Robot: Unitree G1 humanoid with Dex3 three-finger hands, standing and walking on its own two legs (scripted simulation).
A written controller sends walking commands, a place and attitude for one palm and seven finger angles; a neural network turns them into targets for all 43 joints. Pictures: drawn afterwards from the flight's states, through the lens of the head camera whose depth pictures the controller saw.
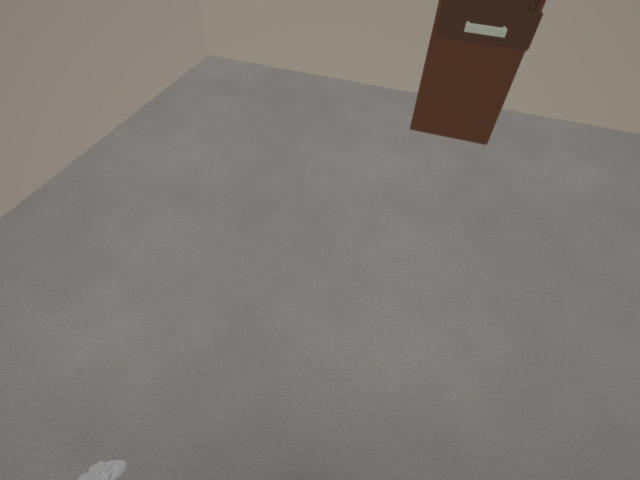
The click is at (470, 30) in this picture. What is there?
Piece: drawer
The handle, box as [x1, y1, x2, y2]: [464, 21, 506, 37]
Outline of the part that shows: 464,31 504,37 506,32 505,26 503,26 502,28 469,23 469,21 466,22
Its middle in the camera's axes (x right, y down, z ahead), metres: +0.67 -0.86 +1.57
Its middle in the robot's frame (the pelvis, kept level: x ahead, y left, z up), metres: +1.77 -0.59 -0.10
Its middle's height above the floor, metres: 0.67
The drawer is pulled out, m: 0.21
